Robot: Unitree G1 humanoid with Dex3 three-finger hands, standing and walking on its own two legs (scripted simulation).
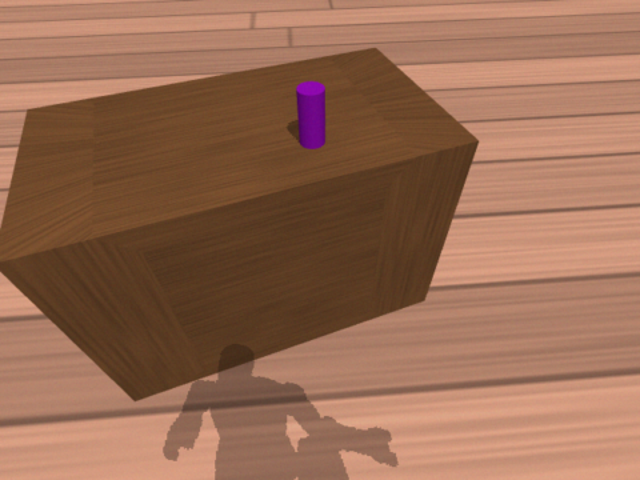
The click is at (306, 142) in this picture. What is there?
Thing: squat round
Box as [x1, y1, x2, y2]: [296, 81, 324, 148]
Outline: 308,81 299,84 296,88 300,144 304,147 316,148 324,143 324,86 318,82
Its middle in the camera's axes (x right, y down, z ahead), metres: -0.02 -0.29 +0.90
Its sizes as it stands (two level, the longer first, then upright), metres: 0.062 0.062 0.135
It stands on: a support 0.70 m high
